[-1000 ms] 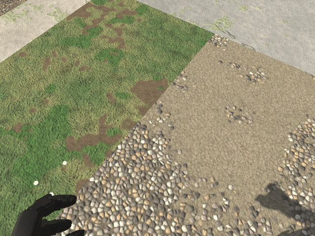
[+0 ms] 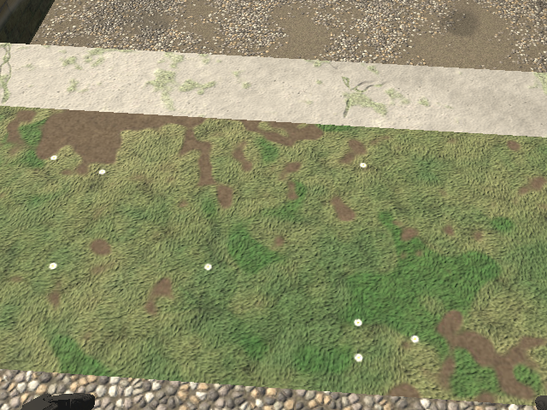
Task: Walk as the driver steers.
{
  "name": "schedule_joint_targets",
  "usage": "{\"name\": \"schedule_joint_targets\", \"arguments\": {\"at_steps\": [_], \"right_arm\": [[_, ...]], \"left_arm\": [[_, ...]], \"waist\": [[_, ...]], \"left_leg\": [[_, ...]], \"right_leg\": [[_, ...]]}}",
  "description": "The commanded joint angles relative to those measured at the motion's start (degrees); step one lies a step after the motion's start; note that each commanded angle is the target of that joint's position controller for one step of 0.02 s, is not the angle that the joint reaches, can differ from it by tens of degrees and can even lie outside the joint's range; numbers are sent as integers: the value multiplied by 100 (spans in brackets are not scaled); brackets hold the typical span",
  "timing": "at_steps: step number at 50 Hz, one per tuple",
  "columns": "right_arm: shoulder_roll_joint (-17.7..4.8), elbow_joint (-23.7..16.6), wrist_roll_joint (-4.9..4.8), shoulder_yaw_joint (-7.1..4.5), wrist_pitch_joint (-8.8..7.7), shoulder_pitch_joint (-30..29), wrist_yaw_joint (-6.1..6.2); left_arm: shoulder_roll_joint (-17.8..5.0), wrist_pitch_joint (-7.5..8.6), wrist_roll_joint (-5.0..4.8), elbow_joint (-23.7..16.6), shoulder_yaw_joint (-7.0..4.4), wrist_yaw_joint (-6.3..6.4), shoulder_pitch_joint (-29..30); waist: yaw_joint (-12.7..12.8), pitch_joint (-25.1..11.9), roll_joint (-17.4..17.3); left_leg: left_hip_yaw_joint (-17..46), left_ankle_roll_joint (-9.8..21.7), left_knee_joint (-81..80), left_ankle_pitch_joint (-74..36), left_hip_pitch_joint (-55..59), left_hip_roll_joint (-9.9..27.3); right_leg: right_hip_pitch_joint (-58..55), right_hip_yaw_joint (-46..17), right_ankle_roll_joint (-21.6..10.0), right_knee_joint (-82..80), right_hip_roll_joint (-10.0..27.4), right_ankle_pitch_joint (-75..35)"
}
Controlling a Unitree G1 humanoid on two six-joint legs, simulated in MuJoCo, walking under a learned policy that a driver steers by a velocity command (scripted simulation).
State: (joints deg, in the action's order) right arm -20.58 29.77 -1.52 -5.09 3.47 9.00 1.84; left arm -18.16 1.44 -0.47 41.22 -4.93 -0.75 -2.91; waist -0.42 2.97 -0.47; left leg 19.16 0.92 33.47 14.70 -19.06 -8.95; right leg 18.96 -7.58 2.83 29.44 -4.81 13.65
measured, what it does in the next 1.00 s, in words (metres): walks ahead: left foot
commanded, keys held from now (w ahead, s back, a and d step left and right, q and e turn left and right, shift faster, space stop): q+shift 0.24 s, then shift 0.14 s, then e+shift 0.16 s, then w+e+shift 0.46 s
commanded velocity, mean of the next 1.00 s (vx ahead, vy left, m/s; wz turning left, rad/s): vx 0.26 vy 0.00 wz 0.07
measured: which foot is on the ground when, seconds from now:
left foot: down 0.00-0.00, up 0.02-0.42, down 0.44-1.00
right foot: down 0.00-0.44, up 0.46-1.00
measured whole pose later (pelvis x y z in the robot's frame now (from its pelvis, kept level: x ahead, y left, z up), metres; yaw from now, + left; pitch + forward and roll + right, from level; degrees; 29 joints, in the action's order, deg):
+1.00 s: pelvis +0.18 +0.03 -0.01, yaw -1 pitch +1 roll +3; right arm -18.4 45.4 0.0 -6.0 -3.5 21.7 0.0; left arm -16.0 -0.1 -3.1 38.8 -2.9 -3.4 -8.8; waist -3.2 2.0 -0.1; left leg -23.4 -5.6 11.4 22.5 13.2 3.4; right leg 41.4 3.6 -2.7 50.8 9.8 6.1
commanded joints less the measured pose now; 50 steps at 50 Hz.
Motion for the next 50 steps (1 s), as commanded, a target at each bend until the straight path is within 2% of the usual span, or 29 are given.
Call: {"name": "schedule_joint_targets", "arguments": {"at_steps": [1,2,3,4,5,6,8,10,13,15,18,20,21,22,23,24,25,26,27,28,29,30,31,34,38,42,48,49,50], "right_arm": [[-340,-341,31,-116,-37,339,-24],[-620,-478,-5,-194,-84,405,-23],[-1098,-366,45,-332,-123,460,-34],[-1218,-240,15,-393,-106,416,-46],[-1093,-134,18,-385,-58,435,-37],[-929,-142,22,-339,-27,440,-56],[-642,-245,-45,-228,-27,227,-103],[-497,-375,-52,-158,-52,-53,-120],[-325,-467,25,-74,-73,-195,-166],[-238,-451,74,-29,-78,-128,-181],[-293,-358,70,-55,-17,23,-195],[-262,-236,91,-73,22,287,-209],[-357,-120,118,-106,14,523,-182],[-626,-74,150,-137,-12,773,-112],[-692,-237,321,-11,-81,361,-44],[-224,-141,441,88,-186,383,-105],[-221,0,450,98,-273,204,-140],[-350,100,410,41,-325,17,-133],[-499,136,341,-8,-355,-118,-102],[-679,260,246,-94,-368,170,-56],[-592,341,194,-85,-397,350,-16],[-481,395,161,-57,-457,361,13],[-387,446,170,-30,-538,385,33],[-200,606,242,-31,-767,516,62],[-231,763,234,-110,-884,579,33],[-362,893,224,-185,-887,623,-31],[-602,1126,157,-278,-803,823,-175],[-658,1133,134,-292,-768,767,-216],[-774,1121,100,-318,-734,672,-254]], "left_arm": [[-1070,43,75,-333,-315,61,-233],[-1153,9,258,-343,-304,65,-145],[-899,30,241,-455,-254,97,24],[-624,10,185,-520,-177,164,216],[-519,-34,138,-558,-142,232,297],[-509,-65,86,-553,-125,295,305],[-576,-116,118,-500,-115,366,70],[-679,-162,164,-433,-146,371,-235],[-874,-211,149,-369,-215,289,-393],[-1016,-235,98,-351,-255,195,-310],[-1106,-193,-72,-281,-275,58,-274],[-1055,-152,-231,-193,-231,15,-221],[-788,-121,-255,-55,-116,-6,-418],[-272,-69,12,-24,109,-56,-686],[134,-33,257,-118,315,-135,-886],[-375,-98,76,-27,159,-83,-626],[-619,-155,-96,-40,80,-56,-539],[-672,-208,-133,44,33,2,-610],[-841,-276,-112,113,-44,75,-693],[-961,-309,-112,153,-103,88,-893],[-954,-307,-169,128,-126,74,-885],[-880,-292,-215,51,-126,65,-770],[-814,-266,-227,-21,-128,65,-643],[-581,-135,-199,-111,-131,33,-601],[-335,-94,-201,-248,-90,-49,-647],[-173,-104,-217,-425,2,-135,-539],[-88,-70,-267,-721,166,-288,20],[-122,-70,-279,-741,175,-304,25],[-211,-74,-280,-746,156,-300,-73]], "waist": [[-132,-1273,493],[-262,-794,1615],[-237,-601,1269],[-212,-458,945],[-189,-401,733],[-122,-337,735],[62,-286,751],[293,-399,816],[408,-607,813],[326,-718,808],[214,-737,939],[-31,-764,890],[-144,-833,605],[-90,-1243,-395],[181,-1476,-1590],[-194,-1624,-955],[-109,-1196,-899],[-71,-967,-942],[-70,-731,-1038],[-156,-755,-1047],[-244,-633,-973],[-285,-415,-1052],[-314,-233,-1017],[-264,-66,-666],[-152,105,-475],[-97,431,-330],[-201,895,-150],[-156,893,-133],[-40,778,-196]], "left_leg": [[475,237,966,1396,-257,382],[-440,-66,2024,2304,-1400,-53],[-596,-288,2886,1985,-1616,486],[-759,-384,3195,1537,-1647,673],[-882,-465,3438,1185,-1693,764],[-1026,-540,3705,923,-1857,847],[-1447,-644,3571,675,-2008,1062],[-1655,-746,3165,629,-2163,1270],[-1791,-772,2426,715,-1847,1440],[-1960,-684,1810,764,-1192,1347],[-2159,-498,842,635,-496,1127],[-2165,-204,-482,-57,347,965],[-2022,4,-1313,-893,1266,925],[-1018,191,-1340,-2847,2581,1768],[128,1130,-982,-4383,2768,3135],[-122,1634,-1122,-3664,2018,3143],[-574,1478,-1214,-3129,1737,2801],[-892,1258,-1285,-2675,1631,2588],[-1104,1189,-1327,-2765,1470,2557],[-1130,1194,-1657,-1494,1536,2577],[-1014,1127,-2046,440,1583,2620],[-835,1015,-2395,1603,1667,2690],[-721,926,-2620,2052,1800,2778],[-1093,758,-2820,1730,2347,2871],[-1784,753,-2952,1293,2383,2917],[-2461,767,-3080,969,2202,2941],[-3524,595,-3047,118,2623,2860],[-3745,548,-2916,-356,2628,2778],[-3942,505,-2626,-1545,2568,2686]], "right_leg": [[-1758,-1159,-657,-1064,1697,-1289],[-1474,-2381,-1502,-1326,2474,-1756],[-1287,-2262,-1762,-1314,2702,-1609],[-1147,-1559,-1592,-1249,2349,-1278],[-1133,-1035,-1395,-1208,1998,-911],[-1182,-720,-1378,-1217,1897,-994],[-1323,-132,-1443,-1316,1799,-1421],[-1767,107,-1563,-1346,1937,-1751],[-2011,453,-1638,-1290,2115,-2269],[-1777,735,-1602,-1205,2133,-2680],[-1670,898,-1491,-965,2203,-2818],[-1458,954,-1242,-511,2132,-2606],[-952,1111,-929,-121,1940,-2188],[-44,1451,-394,638,1531,-559],[819,1367,89,1452,1120,2185],[560,838,226,2010,1184,2403],[622,707,234,2348,1128,2302],[825,654,232,2560,1070,2079],[965,633,273,2920,988,1820],[1176,728,273,3393,919,1503],[1494,663,211,3612,1003,1116],[1919,649,153,3666,1063,774],[2272,582,103,3688,1118,498],[2899,400,-14,3603,1233,-74],[3189,410,14,3377,1390,-430],[3271,595,-66,3041,1503,-822],[3139,1071,-579,2168,1581,-830],[2856,1243,-694,1963,1510,-707],[2329,1517,-818,1805,1313,-503]]}}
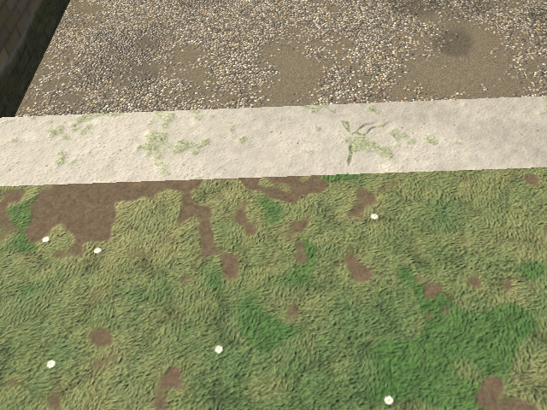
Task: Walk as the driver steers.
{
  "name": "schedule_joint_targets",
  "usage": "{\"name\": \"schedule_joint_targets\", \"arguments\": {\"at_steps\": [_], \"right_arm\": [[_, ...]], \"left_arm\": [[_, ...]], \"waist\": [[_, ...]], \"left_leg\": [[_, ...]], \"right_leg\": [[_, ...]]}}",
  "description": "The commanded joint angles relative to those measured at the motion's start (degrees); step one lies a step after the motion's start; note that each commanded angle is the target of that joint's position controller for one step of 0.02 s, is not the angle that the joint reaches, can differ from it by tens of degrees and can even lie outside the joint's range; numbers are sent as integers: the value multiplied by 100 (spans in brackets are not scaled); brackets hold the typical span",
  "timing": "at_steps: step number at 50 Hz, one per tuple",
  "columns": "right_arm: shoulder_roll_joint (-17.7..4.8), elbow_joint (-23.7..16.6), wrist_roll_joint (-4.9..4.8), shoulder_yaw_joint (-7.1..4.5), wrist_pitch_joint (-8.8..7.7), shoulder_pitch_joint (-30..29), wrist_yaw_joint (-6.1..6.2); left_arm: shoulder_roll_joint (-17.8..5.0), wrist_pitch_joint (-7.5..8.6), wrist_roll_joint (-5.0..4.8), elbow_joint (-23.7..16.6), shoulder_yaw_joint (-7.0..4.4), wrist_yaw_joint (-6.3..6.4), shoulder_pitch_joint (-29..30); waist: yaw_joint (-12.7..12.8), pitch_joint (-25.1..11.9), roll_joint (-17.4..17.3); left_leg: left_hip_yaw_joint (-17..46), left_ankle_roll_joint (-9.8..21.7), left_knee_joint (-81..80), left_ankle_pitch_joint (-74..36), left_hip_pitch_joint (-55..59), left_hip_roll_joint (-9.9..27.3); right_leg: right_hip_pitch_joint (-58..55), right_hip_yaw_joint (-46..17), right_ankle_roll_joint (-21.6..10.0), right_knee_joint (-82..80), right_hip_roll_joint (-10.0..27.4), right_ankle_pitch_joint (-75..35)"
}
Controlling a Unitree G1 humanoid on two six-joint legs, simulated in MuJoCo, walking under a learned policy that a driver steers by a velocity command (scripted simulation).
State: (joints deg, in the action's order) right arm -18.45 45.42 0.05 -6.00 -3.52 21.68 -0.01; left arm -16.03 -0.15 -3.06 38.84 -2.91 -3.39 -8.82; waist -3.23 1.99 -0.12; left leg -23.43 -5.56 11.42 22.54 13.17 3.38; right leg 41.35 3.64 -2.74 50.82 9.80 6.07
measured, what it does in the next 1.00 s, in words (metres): walks ahead: right foot, then left foot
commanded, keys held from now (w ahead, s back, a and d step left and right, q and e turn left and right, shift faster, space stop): w+e+shift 0.36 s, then w+shift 0.04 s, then w+q+shift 0.60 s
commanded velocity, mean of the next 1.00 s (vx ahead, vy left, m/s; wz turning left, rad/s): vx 0.96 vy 0.00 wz -0.17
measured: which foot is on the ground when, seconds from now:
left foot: down 0.00-0.06, up 0.08-0.54, down 0.56-1.00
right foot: up 0.00-0.06, down 0.08-0.58, up 0.60-0.96, down 0.98-1.00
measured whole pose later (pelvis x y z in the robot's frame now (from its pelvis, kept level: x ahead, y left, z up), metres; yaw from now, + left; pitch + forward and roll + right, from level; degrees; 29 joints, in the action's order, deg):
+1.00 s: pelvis +0.86 -0.31 -0.01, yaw -7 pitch +1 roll -1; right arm -14.6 45.7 -2.7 -3.9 -3.3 31.6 0.3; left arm -14.2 8.7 -0.9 31.4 -0.4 -0.4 3.9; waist -7.2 0.9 -1.4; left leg 18.1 3.8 37.8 30.9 1.1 -5.1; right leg 29.1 -6.6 2.4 32.0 -0.6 4.3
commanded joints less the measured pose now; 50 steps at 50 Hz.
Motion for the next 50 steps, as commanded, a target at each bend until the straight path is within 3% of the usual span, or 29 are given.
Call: {"name": "schedule_joint_targets", "arguments": {"at_steps": [1,3,4,5,6,7,8,9,11,16,19,22,24,26,27,28,29,30,31,32,33,35,37,41,43,46,48,49,50], "right_arm": [[-1153,-437,-122,-267,-4,-611,-97],[-1416,-492,-267,-294,63,-834,-144],[-1188,-590,-226,-182,19,-897,-118],[144,-814,2,176,-117,-508,-93],[-58,-1284,-137,265,-441,-799,-11],[-731,-1480,-357,141,-612,-1726,53],[-651,-1544,-397,172,-704,-1819,77],[-546,-1392,-216,208,-737,-1646,115],[-563,-1187,-63,154,-594,-1149,47],[-297,-1503,122,248,-411,-2310,-21],[33,-1735,55,353,-477,-2970,-140],[-111,-1771,-75,295,-579,-3159,-238],[-292,-1757,-132,215,-592,-3057,-263],[-694,-1598,-226,12,-552,-2253,-194],[-893,-1413,-308,-80,-477,-1319,-126],[-926,-1072,-287,-76,-352,187,-73],[-1293,-854,-86,-105,-345,803,-135],[-928,-605,-129,-78,-401,1181,-261],[-466,-683,-87,15,-390,679,-206],[-417,-730,-32,38,-345,453,-202],[-432,-705,17,59,-356,328,-244],[-257,-693,12,137,-360,3,-221],[-232,-628,-146,155,-327,3,-166],[-479,-590,-262,56,-277,11,10],[-581,-525,-301,9,-247,262,42],[-416,-424,-366,36,-160,581,52],[-446,-338,-311,35,-33,679,46],[-316,-523,-214,75,-17,420,15],[423,-650,-235,280,-69,1043,27]], "left_arm": [[-579,65,-31,-483,-107,-4,270],[-1181,-7,-133,-208,-441,89,-1288],[-1732,-76,-145,194,-759,181,-2644],[-2305,-99,-112,381,-814,220,-2385],[-2160,152,57,-91,-647,106,-2082],[-1568,341,104,-164,-515,17,-1925],[-1462,459,145,-81,-477,11,-1940],[-1255,523,184,-123,-404,19,-1565],[-975,556,309,-382,-296,94,-949],[-817,521,129,-212,-201,403,-1232],[-888,420,99,-8,-228,476,-1554],[-725,463,95,299,-182,494,-1857],[-762,427,161,443,-196,530,-1891],[-1046,376,383,455,-259,499,-1769],[-1183,335,509,442,-287,471,-1528],[-1105,302,575,310,-230,472,-1025],[-206,359,516,238,-9,439,-2021],[-301,496,257,208,127,344,-2085],[-721,635,53,-1,62,299,-1195],[-835,783,139,-225,113,256,-312],[-692,889,267,-369,138,235,159],[-498,930,358,-355,168,209,40],[-455,922,426,-393,192,237,-3],[-226,983,438,-861,303,189,1176],[-329,968,365,-918,204,199,1309],[-622,911,197,-918,8,296,1279],[-852,918,135,-835,-186,335,447],[-979,888,137,-667,-286,390,-765],[-1487,785,235,-496,-389,418,-1763]], "waist": [[420,602,-401],[1415,-430,-702],[2059,-1024,-366],[1109,-570,1850],[912,-1838,1592],[1185,-1206,486],[964,-684,252],[653,-430,-143],[169,-182,29],[461,607,104],[818,495,355],[1036,419,645],[931,394,823],[413,-256,1075],[-155,-779,1237],[-944,-1460,1097],[-261,-2517,-1265],[-341,-2789,-2467],[-430,-1652,-1524],[-452,-1023,-368],[-239,-486,281],[265,-152,109],[456,116,-45],[159,675,-191],[37,490,-298],[41,243,-402],[600,-350,-464],[1245,-1267,-435],[1108,-2489,1180]], "left_leg": [[233,1133,114,-4031,-680,1434],[193,1023,2453,-6757,-1205,1371],[350,743,4514,-5812,-2677,1129],[876,295,7100,814,-5089,-11],[2680,325,8006,1292,-5963,-615],[3050,549,7649,442,-6345,-318],[3023,708,7305,50,-6433,-182],[3153,764,6828,-273,-6004,91],[3331,682,6166,-769,-5212,281],[2669,168,3712,-2109,-4894,-70],[2351,118,2308,-3124,-4266,-426],[2424,316,1595,-3907,-4085,-347],[2326,537,1347,-3562,-4363,-353],[1858,852,1668,-2559,-3842,-728],[1695,1042,1831,-2259,-2943,-811],[2146,1278,2250,-1990,-1023,-323],[5047,2429,2367,-149,1396,947],[7748,2705,596,1712,1955,1333],[7430,2442,410,1970,1385,1280],[6726,2249,339,1038,351,1049],[6318,2242,206,304,-564,780],[5614,2304,-22,-465,-1449,319],[5369,2400,-151,-823,-1976,235],[4594,2026,-454,-998,-3816,-176],[4670,1786,-457,-839,-4172,-114],[4854,1549,363,-1078,-3137,-56],[4659,1325,1928,-2803,-2625,-229],[4432,1145,3560,-2933,-3274,-374],[3912,825,5789,-240,-4851,-974]], "right_leg": [[-592,716,-368,-276,-465,560],[-2977,1063,-745,-258,-1249,1073],[-5232,559,-1032,-542,-1478,948],[-6046,-2068,-1611,-1616,-559,2371],[-6401,-5396,-2342,-3352,442,4368],[-5982,-5447,-1878,-4043,651,4252],[-5373,-5274,-1844,-4089,683,3910],[-4537,-4703,-1715,-3868,497,3222],[-3394,-3744,-1647,-3757,-41,2576],[-2383,-2220,-1370,-3987,-811,296],[-2214,-1987,-1035,-3931,-944,101],[-3019,-2006,-949,-3947,-565,-88],[-4077,-1899,-830,-3710,-301,-1358],[-4987,-1690,-683,-2678,-170,-4486],[-4988,-1472,-624,-1531,-157,-5979],[-3816,-1359,-539,244,-203,-5882],[-1449,-1243,-44,3146,-1169,-985],[-267,-1336,49,3721,-1632,1952],[424,-1508,-138,3703,-1203,1626],[244,-1429,-265,3185,-1031,1355],[56,-1356,-294,2687,-987,1332],[-383,-1381,-190,1774,-775,1142],[-428,-1255,51,1010,-695,1228],[-1707,-793,400,-1228,-905,-571],[-2773,-846,511,-1639,-1066,-1683],[-2882,-1006,519,-2132,-1076,-1216],[-3686,-811,313,-2196,-1148,-302],[-5215,-1141,30,-1725,-615,41],[-7179,-3652,-807,-1999,986,1842]]}}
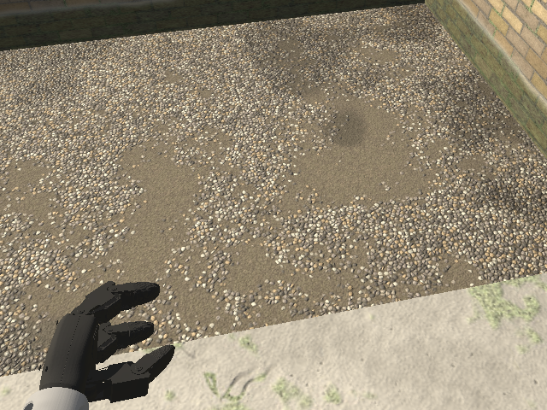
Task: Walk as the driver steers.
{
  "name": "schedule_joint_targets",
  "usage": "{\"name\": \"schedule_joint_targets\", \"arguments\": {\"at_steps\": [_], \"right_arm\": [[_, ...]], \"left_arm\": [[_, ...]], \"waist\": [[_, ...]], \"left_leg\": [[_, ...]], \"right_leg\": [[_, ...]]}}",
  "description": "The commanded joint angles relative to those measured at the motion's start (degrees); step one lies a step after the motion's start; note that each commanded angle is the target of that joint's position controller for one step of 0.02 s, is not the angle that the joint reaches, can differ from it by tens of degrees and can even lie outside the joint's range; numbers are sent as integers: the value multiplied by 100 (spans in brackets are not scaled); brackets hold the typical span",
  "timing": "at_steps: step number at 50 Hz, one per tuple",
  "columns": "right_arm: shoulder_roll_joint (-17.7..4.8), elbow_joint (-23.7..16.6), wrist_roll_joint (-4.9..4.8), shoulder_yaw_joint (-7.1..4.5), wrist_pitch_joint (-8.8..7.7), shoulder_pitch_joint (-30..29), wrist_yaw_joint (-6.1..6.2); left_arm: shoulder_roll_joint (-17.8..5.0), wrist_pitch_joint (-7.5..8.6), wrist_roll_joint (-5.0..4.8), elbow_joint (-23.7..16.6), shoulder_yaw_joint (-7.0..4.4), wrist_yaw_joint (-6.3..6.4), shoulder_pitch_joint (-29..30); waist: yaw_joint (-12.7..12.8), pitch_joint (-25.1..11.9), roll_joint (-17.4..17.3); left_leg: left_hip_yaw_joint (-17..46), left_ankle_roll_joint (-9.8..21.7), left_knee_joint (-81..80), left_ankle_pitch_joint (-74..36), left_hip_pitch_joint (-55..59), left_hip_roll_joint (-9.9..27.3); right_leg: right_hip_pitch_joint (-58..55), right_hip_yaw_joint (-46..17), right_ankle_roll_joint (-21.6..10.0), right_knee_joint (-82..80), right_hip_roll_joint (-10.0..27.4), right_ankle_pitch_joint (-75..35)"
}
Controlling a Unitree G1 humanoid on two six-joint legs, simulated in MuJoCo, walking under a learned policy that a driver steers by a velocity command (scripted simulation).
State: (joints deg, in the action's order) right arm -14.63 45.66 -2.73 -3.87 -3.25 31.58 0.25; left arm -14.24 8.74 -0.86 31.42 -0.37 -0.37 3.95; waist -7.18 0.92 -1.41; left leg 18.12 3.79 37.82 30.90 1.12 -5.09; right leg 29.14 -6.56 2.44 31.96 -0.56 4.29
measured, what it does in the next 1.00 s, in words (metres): walks ahead, turning left: left foot, then right foot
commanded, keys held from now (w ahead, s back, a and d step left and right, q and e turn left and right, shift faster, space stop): w+q+shift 0.58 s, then w+e+shift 0.42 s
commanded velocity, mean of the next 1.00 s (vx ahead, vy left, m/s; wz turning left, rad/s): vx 1.00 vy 0.00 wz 0.51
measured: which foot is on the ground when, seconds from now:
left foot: down 0.00-0.00, up 0.02-0.38, down 0.40-0.74, up 0.76-0.92, down 0.94-1.00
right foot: down 0.00-0.40, up 0.42-0.66, down 0.68-1.00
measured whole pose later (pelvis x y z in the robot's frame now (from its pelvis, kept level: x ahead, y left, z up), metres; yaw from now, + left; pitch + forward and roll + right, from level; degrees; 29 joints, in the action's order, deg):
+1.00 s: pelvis +0.50 +0.10 +0.00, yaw +30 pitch -2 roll -4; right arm -13.2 11.0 7.4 6.9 0.1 -10.5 -0.1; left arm -20.2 -2.0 1.2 29.8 3.8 -1.8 -6.9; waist 4.0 1.8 2.1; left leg 6.1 -1.4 43.9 14.6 -25.9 1.3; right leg 19.3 -11.6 2.3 38.8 -8.3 18.1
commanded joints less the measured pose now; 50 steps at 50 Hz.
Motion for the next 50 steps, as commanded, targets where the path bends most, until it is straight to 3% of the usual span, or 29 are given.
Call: {"name": "schedule_joint_targets", "arguments": {"at_steps": [1,2,4,5,7,12,15,17,19,20,21,22,23,24,25,29,32,34,36,37,38,39,40,42,44,46,48,49,50], "right_arm": [[97,-957,-214,234,-101,313,62],[-315,-941,-234,143,-31,-328,169],[-513,-1104,77,51,53,-1267,183],[-439,-1241,98,15,96,-1325,118],[-184,-1360,-9,44,229,-1383,13],[-57,-1572,97,176,312,-1771,-158],[-261,-1533,155,141,340,-2036,-283],[-569,-1493,187,-3,347,-1737,-274],[-1180,-1183,126,-337,290,-99,-271],[-1359,-929,81,-352,329,672,-197],[-1419,-1267,128,-154,286,-457,-266],[-1194,-1791,211,-105,250,-931,-333],[-1173,-1882,319,-155,218,-1055,-341],[-1132,-1864,326,-137,184,-1340,-321],[-1009,-1939,298,-87,92,-1602,-322],[-561,-2199,309,231,96,-2605,-85],[-646,-2112,448,287,260,-2726,12],[-556,-2340,436,355,252,-3511,-24],[-758,-2802,467,373,288,-3881,211],[-858,-3021,329,366,312,-3850,296],[-722,-3400,491,468,359,-4244,302],[-626,-3508,450,519,353,-3728,228],[-526,-3590,409,627,342,-3753,159],[-364,-3695,858,766,325,-4020,108],[-103,-3704,1077,927,252,-3851,40],[-226,-3598,963,895,238,-3648,25],[-414,-3697,1017,852,338,-3703,-20],[-797,-3740,1131,769,362,-4090,-64],[-782,-3816,1026,717,359,-4475,-58]], "left_arm": [[-1716,-174,-39,355,-620,-5,-2970],[-1058,-247,5,210,-499,43,-2430],[-684,-339,73,440,-419,98,-2294],[-592,-341,181,533,-396,120,-2178],[-387,-318,121,736,-382,133,-2005],[-768,-311,106,984,-443,141,-1601],[-1057,-291,69,983,-503,127,-1592],[-1565,-313,-5,979,-628,120,-1732],[-1799,-359,-123,912,-670,151,-1456],[-1368,-363,-35,888,-534,144,-1149],[-430,-226,243,575,-262,128,-2176],[-977,-126,131,161,-313,75,-2168],[-1378,-163,-9,-19,-367,118,-1445],[-1216,-269,-55,-167,-345,177,-1126],[-966,-385,128,-118,-263,213,-1268],[-635,-611,596,-459,-141,185,-1165],[-551,-500,566,-385,91,150,-1339],[-643,-454,585,36,70,89,-2254],[-999,-416,597,-444,107,103,-1983],[-1200,-458,651,-758,160,15,-1409],[-1135,-608,695,-917,242,-172,-1057],[-956,-743,674,-1086,387,-206,-477],[-1101,-791,514,-1158,318,-190,-288],[-1232,-819,215,-1175,275,6,-138],[-1344,-875,59,-1011,152,50,-115],[-1332,-997,125,-889,131,-32,62],[-1104,-994,274,-950,257,-86,-147],[-939,-898,151,-979,314,-176,-644],[-1003,-830,200,-948,290,-270,-635]], "waist": [[1246,-2837,2842],[1348,-1683,1865],[1337,-459,360],[1103,-234,609],[865,185,759],[553,410,338],[588,577,212],[358,273,430],[-621,-443,516],[-936,-383,-531],[505,-741,-2527],[526,-1830,-2234],[437,-1405,-863],[701,-608,81],[972,-552,492],[1481,-370,315],[1204,-1886,-288],[1698,-2008,41],[1786,-1526,962],[1505,-1343,1800],[1300,-539,2651],[454,-301,1691],[363,-94,980],[458,-73,-113],[509,-761,-1],[329,-1260,52],[498,-1410,-727],[787,-1490,-2139],[814,-1225,-2290]], "left_leg": [[-511,-139,4492,-80,-4639,218],[-770,-189,4853,-562,-5120,596],[-1136,-150,4623,-1050,-5081,1013],[-1097,-104,4402,-1229,-4868,1185],[-1135,6,4096,-1206,-4728,1418],[-1522,52,2575,-2626,-4311,1465],[-2168,155,1517,-3352,-3347,1019],[-2711,344,1385,-2655,-2375,423],[-2624,688,957,-2563,-293,152],[-1882,1056,476,-3397,606,430],[107,1532,325,-4615,838,751],[2133,2184,-1033,-2661,810,1829],[2558,1897,-1835,-1412,127,1876],[2357,1678,-1787,-821,-899,1744],[2151,1571,-1303,-874,-1589,1578],[320,1271,-410,-3668,-4308,496],[105,1113,0,-5850,-2731,812],[-362,712,668,-5733,-3004,718],[-696,-299,2652,-5851,-3180,2],[-808,-1023,3978,-4632,-3450,-285],[-669,-1370,5178,776,-4441,-612],[-557,-1391,5350,1603,-4747,-390],[-607,-1352,4946,1493,-4739,-54],[-896,-1252,3424,746,-4014,372],[-1022,-1009,1062,-432,-2461,648],[-1300,-928,39,-2043,-1167,512],[-1412,-764,-337,-4764,-478,993],[-777,-331,-773,-3309,-861,1462],[-515,-160,-1350,-1800,-1550,1676]], "right_leg": [[-6054,-4998,-1661,-1143,2810,3476],[-5178,-4271,-1407,-1372,2424,3310],[-3731,-2189,-1193,-1194,1977,1410],[-3183,-1714,-1207,-1212,1847,909],[-2592,-875,-1164,-1331,1590,210],[-1763,691,-1054,-1257,1581,-1200],[-1413,1512,-757,-1100,1308,-1864],[-1721,1690,-679,-432,1358,-4476],[-1394,1619,-518,1975,1327,-5357],[-326,1565,-196,5076,444,-1081],[1000,769,-145,6853,-368,3228],[1425,-191,-135,6717,-533,2766],[1458,-192,-220,6159,-374,2226],[1555,-28,-223,5825,-224,2026],[1364,-104,-198,5647,-50,1959],[-341,385,-145,3569,-148,2201],[-1356,704,-107,2625,-155,74],[-2555,1252,-98,2309,-340,-885],[-2722,148,-879,1295,-165,-1667],[-2298,-1448,-1777,456,622,-1236],[-1975,-2745,-2452,-55,1227,-3571],[-1748,-3147,-2537,-234,1430,-4409],[-1157,-3480,-2378,-336,1438,-3707],[-388,-2625,-1550,-45,796,-3472],[-575,-1989,-979,-166,267,-2616],[-795,-1830,-858,-298,65,-2012],[-686,-1181,-431,297,-519,254],[-394,-610,-138,386,-675,1592],[-831,-228,49,944,-661,1586]]}}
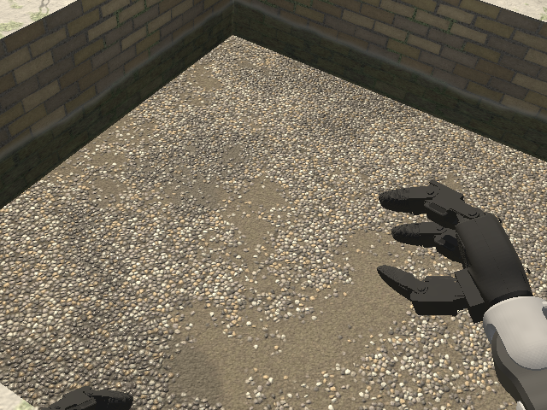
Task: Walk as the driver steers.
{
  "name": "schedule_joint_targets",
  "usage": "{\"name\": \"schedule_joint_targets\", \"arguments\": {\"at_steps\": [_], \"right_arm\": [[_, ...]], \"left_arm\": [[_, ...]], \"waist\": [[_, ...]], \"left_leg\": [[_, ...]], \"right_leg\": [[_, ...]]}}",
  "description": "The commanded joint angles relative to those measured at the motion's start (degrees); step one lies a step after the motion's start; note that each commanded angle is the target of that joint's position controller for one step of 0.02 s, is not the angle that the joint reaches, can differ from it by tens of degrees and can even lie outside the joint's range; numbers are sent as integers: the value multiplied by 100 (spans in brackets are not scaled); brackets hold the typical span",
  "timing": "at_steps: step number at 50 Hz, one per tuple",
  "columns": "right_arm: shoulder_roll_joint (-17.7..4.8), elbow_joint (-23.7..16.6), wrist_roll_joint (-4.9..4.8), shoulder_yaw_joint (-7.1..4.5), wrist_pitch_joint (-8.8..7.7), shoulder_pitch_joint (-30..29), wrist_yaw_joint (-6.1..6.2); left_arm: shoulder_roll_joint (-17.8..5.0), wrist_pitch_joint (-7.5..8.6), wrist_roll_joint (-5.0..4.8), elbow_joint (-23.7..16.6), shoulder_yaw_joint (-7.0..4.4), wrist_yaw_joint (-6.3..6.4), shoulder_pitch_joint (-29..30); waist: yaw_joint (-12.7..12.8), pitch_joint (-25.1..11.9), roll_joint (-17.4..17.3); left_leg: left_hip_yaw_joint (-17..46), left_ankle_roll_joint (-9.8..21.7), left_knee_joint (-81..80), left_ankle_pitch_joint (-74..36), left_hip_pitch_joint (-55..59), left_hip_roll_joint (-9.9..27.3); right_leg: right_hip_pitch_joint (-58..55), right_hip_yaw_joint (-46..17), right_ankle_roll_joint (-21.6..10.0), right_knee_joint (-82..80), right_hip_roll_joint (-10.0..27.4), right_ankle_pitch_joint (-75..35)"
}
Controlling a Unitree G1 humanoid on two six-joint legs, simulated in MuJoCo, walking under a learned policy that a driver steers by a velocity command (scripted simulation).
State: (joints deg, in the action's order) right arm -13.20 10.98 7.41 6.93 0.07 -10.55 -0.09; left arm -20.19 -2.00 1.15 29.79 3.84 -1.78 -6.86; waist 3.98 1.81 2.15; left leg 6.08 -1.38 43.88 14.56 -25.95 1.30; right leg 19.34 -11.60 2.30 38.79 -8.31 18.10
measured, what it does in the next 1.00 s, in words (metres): steps on the spot, turning right: right foot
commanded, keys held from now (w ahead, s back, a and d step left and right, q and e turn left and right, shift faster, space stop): w+e+shift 0.72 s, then w+shift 0.16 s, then w+q+shift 0.12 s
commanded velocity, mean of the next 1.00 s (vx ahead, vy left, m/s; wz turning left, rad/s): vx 1.00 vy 0.00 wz -0.77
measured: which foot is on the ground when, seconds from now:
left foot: down 0.00-1.00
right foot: down 0.00-0.68, up 0.70-0.92, down 0.94-1.00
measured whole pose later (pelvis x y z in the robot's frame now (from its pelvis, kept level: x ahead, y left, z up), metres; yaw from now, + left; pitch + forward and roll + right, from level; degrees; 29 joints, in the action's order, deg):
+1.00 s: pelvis -0.02 +0.02 +0.00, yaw -45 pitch -1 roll +3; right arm -16.6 34.1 3.8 4.8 -0.4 2.8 -1.3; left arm -14.1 -2.6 1.6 22.6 5.3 -1.4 -1.8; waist -0.5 5.2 0.1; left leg -22.1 -1.6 41.1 20.8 -15.1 10.2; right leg 26.0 -1.2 0.6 45.0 3.8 17.4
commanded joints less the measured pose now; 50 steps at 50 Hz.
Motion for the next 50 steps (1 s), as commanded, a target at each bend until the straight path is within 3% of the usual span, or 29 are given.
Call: {"name": "schedule_joint_targets", "arguments": {"at_steps": [1,3,5,6,8,9,11,16,19,20,21,24,26,27,29,32,34,35,36,37,38,40,43,44,45,46,47,48,50], "right_arm": [[-837,-368,-74,-332,4,-432,-16],[-792,-267,-301,-335,-57,-457,-6],[-872,-100,-365,-387,-101,-160,28],[-785,-47,-363,-352,-108,70,19],[-844,68,-339,-425,-117,244,-48],[-759,98,-292,-421,-123,318,-80],[-756,174,-234,-463,-149,215,-148],[-889,545,-112,-556,-185,538,-198],[-1043,690,-157,-654,-182,651,-109],[-1181,766,-314,-727,-139,748,-11],[-1197,798,-362,-748,-109,745,59],[-1198,856,-405,-784,-103,660,160],[-1106,893,-464,-791,-100,643,181],[-1239,878,-386,-811,-118,647,149],[-1083,877,-373,-778,-128,669,112],[-971,884,-235,-741,-343,1165,-75],[-1171,1237,-155,-848,-396,1808,-70],[-1275,1304,-104,-867,-329,1482,-35],[-1194,1204,-122,-824,-272,1024,3],[-754,1174,-194,-654,-291,923,53],[-738,1262,-319,-631,-316,949,60],[-1015,1499,-486,-687,-346,921,79],[-1125,1732,-438,-667,-349,877,8],[-1146,1764,-381,-624,-351,745,-44],[-1194,1821,-435,-611,-305,670,-92],[-1209,1790,-460,-584,-253,512,-104],[-1197,1715,-484,-537,-193,451,-92],[-1078,1585,-368,-423,-152,693,-112],[-830,1382,-302,-226,-161,620,-140]], "left_arm": [[-486,251,23,-756,-183,-149,577],[-332,198,153,-722,-148,-127,493],[-355,176,218,-731,-147,-124,451],[-303,235,236,-910,-117,-149,644],[-523,203,208,-1022,-171,-204,945],[-658,170,151,-1085,-215,-244,1101],[-556,56,85,-1244,-197,-243,1315],[-442,-184,32,-1375,-199,-193,1047],[-486,-192,-34,-1400,-260,-179,967],[-494,-176,-27,-1239,-302,-115,614],[-490,-178,-58,-1219,-325,-87,553],[-453,-136,-122,-1157,-379,-84,385],[-549,-152,-177,-1080,-454,-85,207],[-640,-202,-307,-988,-558,-3,-2],[-728,-277,-244,-997,-612,52,-105],[-913,-181,-216,-1394,-664,-16,944],[-361,-233,-290,-1465,-508,56,1023],[-71,-286,-359,-1274,-455,90,407],[-23,-321,-142,-1211,-405,80,348],[-2,-307,-45,-1251,-367,61,475],[39,-280,-100,-1147,-370,86,335],[131,-222,-159,-1032,-311,138,144],[315,-105,25,-1142,-102,194,436],[240,-67,17,-1245,-88,207,541],[203,18,-23,-1279,-72,169,524],[119,88,3,-1271,-82,150,442],[-113,122,70,-1244,-131,138,322],[-377,106,122,-1301,-162,82,589],[-142,54,65,-1431,-76,-45,1032]], "waist": [[-317,-991,-2425],[-198,-922,-1760],[-252,-1048,-1256],[-334,-1117,-1031],[-530,-1168,-386],[-549,-1102,197],[-501,-814,351],[-327,-682,-104],[-259,-607,17],[-124,-846,-36],[-108,-704,-122],[3,-588,-260],[10,-410,9],[49,-307,27],[37,-228,459],[-608,-499,1154],[-778,-897,124],[-409,-925,-1070],[-375,-328,-1546],[-352,-227,-1296],[-297,-246,-712],[-206,-306,-333],[-336,-439,-263],[-273,-629,-279],[-161,-801,-235],[-80,-994,-182],[-83,-1191,90],[-301,-1392,638],[-214,-1384,554]], "left_leg": [[653,391,-2178,616,528,1039],[303,295,-1940,23,629,970],[-87,266,-1474,-1189,1018,892],[-89,180,-1304,-1613,1518,893],[-406,10,-1049,-1301,1962,642],[-642,-92,-1085,-833,2106,560],[-853,-148,-1120,-410,2157,501],[-1002,127,-1510,295,2213,690],[-1237,168,-1447,584,2256,720],[-1242,188,-1607,1018,2149,856],[-1268,206,-1659,1188,2018,906],[-1403,264,-1534,1500,1967,995],[-1602,244,-1226,1554,1939,881],[-1806,290,-1206,1589,1648,640],[-1963,280,-695,1663,1671,322],[-1479,315,-130,902,2756,-180],[-902,546,-1045,326,3669,596],[-418,853,-1736,519,3292,1604],[-481,1121,-2333,300,2031,2391],[-233,1054,-2280,86,1913,2536],[-485,1001,-2150,-124,1809,2344],[-1138,894,-1947,-619,1608,2150],[-1825,894,-1814,-1149,1220,1900],[-1810,941,-1677,-1878,1362,1960],[-1710,919,-1604,-2287,1611,2024],[-1739,855,-1437,-2571,1653,1953],[-1876,685,-1099,-2399,1677,1597],[-1963,336,-855,-1610,1397,986],[-1763,-60,-969,-104,1232,766]], "right_leg": [[-183,477,137,730,108,-27],[-293,592,59,605,293,-200],[-458,686,-77,324,396,-550],[-215,394,-318,-343,782,-1250],[104,149,-436,-802,892,-1981],[510,-230,-505,-990,937,-1428],[802,-438,-486,-1225,937,-1116],[1114,-484,-393,-1075,684,55],[1311,-553,-491,-1005,611,-49],[1088,-530,-561,-793,603,345],[1126,-460,-605,-696,554,463],[1240,-492,-643,-629,562,621],[1357,-686,-691,-847,545,791],[1135,-665,-610,-738,291,1135],[1303,-1107,-724,-1127,289,1426],[2192,-2261,-868,-1851,488,764],[2653,-1540,-490,-834,288,572],[2485,-572,-224,523,73,691],[2444,204,-18,2399,365,915],[2582,-1,-50,2749,885,1336],[2532,-2,-54,2966,1083,1107],[2279,271,-106,2785,1410,362],[1234,951,-116,1705,1441,131],[984,1090,-91,1429,1367,369],[777,1132,-163,768,1379,435],[221,1244,-164,323,1305,-713],[-286,1269,-216,-41,1241,-2798],[-579,1046,-421,-91,1155,-3358],[-656,465,-701,-563,1375,-2693]]}}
